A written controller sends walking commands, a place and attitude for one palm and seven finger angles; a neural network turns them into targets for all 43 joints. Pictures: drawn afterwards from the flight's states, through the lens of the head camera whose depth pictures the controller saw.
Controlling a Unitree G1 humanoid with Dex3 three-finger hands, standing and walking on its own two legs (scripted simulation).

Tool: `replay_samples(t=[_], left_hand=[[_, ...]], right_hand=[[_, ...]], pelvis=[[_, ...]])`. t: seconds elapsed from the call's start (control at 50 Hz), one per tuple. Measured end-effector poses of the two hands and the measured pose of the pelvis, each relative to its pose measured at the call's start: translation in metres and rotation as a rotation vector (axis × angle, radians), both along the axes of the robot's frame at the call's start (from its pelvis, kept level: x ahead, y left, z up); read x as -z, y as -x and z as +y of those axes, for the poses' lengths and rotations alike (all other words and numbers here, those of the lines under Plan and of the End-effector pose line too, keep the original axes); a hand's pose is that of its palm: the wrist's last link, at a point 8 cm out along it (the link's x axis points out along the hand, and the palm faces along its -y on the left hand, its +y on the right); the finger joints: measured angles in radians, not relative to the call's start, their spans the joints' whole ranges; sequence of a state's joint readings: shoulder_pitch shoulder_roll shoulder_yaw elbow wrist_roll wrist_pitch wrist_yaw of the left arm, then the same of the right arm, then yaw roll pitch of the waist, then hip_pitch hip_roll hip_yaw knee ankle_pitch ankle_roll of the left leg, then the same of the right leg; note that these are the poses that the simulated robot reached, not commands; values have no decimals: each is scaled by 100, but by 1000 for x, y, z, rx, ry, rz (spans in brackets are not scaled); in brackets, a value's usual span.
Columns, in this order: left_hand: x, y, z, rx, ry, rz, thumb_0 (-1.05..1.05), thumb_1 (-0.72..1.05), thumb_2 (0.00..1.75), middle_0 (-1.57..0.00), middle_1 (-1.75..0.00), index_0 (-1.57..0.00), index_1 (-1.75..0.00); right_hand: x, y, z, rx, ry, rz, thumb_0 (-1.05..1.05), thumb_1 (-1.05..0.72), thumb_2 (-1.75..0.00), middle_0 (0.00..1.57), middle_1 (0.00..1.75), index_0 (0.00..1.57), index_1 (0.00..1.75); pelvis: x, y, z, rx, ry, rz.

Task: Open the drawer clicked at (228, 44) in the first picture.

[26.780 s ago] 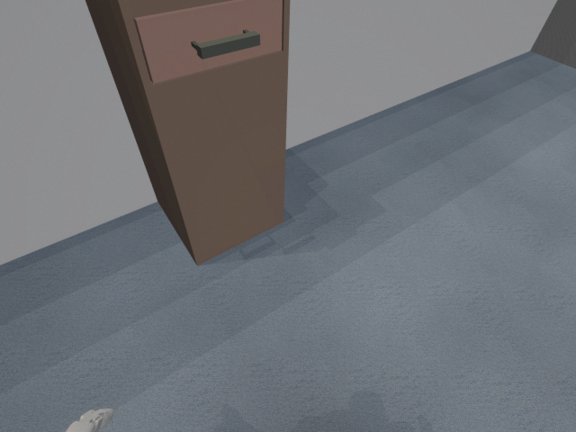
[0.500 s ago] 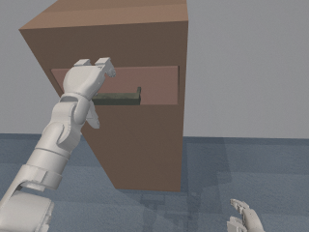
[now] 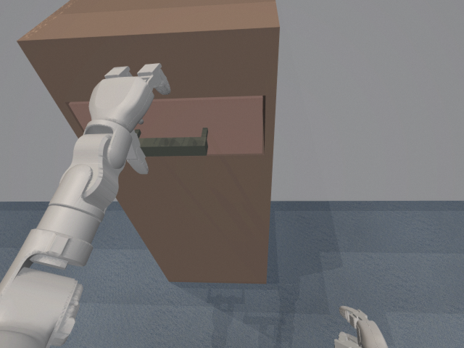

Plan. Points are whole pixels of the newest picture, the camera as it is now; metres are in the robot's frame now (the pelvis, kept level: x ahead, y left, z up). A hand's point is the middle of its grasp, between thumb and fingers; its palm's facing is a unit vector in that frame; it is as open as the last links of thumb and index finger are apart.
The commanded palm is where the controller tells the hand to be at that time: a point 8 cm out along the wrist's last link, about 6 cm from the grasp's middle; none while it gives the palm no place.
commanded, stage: re-aim the fingers above the handle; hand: left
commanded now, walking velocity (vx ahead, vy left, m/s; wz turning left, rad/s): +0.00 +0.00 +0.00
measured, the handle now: (168, 139) +0.49 +0.17 +0.10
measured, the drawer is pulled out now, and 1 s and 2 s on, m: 0.00 0.00 0.00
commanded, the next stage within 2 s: lower the fingers behind the handle in 0.28 s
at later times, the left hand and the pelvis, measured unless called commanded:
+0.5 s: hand (147, 116) +0.42 +0.17 +0.21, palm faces +0.24 -0.11 -0.96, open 13.9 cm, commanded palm +0.37 +0.20 +0.22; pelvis +0.00 -0.01 +0.00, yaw +0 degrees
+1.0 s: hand (156, 157) +0.41 +0.17 +0.12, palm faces +0.06 -0.09 -0.99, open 14.0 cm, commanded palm +0.38 +0.20 +0.18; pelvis +0.00 +0.00 +0.00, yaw +1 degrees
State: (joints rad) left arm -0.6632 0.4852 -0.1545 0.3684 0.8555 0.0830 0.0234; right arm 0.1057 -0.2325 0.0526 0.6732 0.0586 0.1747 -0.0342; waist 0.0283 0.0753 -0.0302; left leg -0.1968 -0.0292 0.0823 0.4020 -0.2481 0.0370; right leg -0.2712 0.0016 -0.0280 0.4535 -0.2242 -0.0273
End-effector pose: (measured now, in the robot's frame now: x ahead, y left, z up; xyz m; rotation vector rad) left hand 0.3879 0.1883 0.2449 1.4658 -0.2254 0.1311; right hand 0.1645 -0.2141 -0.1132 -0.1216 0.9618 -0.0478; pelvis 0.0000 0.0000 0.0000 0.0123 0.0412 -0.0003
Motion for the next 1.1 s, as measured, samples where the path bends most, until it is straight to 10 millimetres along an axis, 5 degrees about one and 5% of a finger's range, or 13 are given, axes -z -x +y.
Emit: replay_samples(t=[0.08,0.14,0.26,0.32,0.36,0.42,0.5,0.56,0.64,0.68,0.8,0.94,1.1], left_hand=[[1,3,53,-262,-32,73,0,-49,30,-32,-120,-31,-119],[25,21,63,-325,-38,214,0,-49,30,-31,-120,-31,-119],[81,58,-19,97,-22,381,-1,-49,30,-32,-120,-31,-119],[72,66,-64,328,-34,247,0,-49,30,-33,-120,-32,-119],[52,59,-73,369,-36,129,0,-49,30,-33,-120,-32,-120],[18,34,-61,287,-33,2,0,-49,30,-33,-120,-32,-120],[-9,0,-13,17,5,-20,0,-49,30,-32,-120,-32,-120],[-2,-9,29,-215,-21,69,0,-49,30,-32,-120,-31,-119],[43,3,58,-364,-90,307,0,-49,30,-31,-120,-30,-119],[68,14,53,-306,-69,397,0,-49,30,-31,-120,-29,-119],[52,40,25,-3,-61,250,0,-49,30,-33,-120,-18,-116],[72,11,-9,68,-8,202,0,-49,30,-32,-120,-26,-118],[70,-9,8,-99,-43,160,0,-49,30,-33,-121,-30,-119]], right_hand=[[7,14,-5,5,-24,67,1,-91,-90,20,30,20,30],[9,16,-11,-2,-20,86,1,-91,-90,20,30,20,30],[-1,-10,-16,-50,70,-1,1,-91,-90,20,30,20,30],[-9,-25,-12,-42,77,-83,1,-91,-90,20,30,19,30],[-12,-31,-7,-32,56,-116,1,-91,-90,19,30,19,30],[-15,-31,2,-24,17,-121,1,-91,-90,19,30,19,30],[-12,-18,7,-20,-21,-71,1,-91,-90,20,30,20,30],[-4,-2,1,-8,-37,-10,1,-91,-90,20,30,20,30],[7,16,-17,5,-18,64,1,-91,-90,20,30,20,30],[9,22,-28,1,25,89,1,-91,-90,20,30,20,30],[6,19,-48,-16,155,92,1,-91,-90,20,30,20,30],[0,1,-34,12,93,15,1,-91,-90,19,30,19,30],[9,8,-11,22,4,33,1,-91,-90,20,30,20,30]], pelvis=[[-1,-3,-1,3,1,16],[-1,-5,-1,-19,4,15],[1,-3,2,-64,4,-15],[2,-2,2,-53,4,-15],[2,0,1,-41,3,-16],[2,2,-3,-23,0,-22],[0,3,-9,-6,-2,-11],[-1,2,-11,0,-1,7],[-1,0,-11,-19,2,22],[0,-1,-11,-35,2,22],[2,-5,-8,-73,7,12],[5,0,-5,-44,4,38],[5,-4,-4,-12,0,67]])
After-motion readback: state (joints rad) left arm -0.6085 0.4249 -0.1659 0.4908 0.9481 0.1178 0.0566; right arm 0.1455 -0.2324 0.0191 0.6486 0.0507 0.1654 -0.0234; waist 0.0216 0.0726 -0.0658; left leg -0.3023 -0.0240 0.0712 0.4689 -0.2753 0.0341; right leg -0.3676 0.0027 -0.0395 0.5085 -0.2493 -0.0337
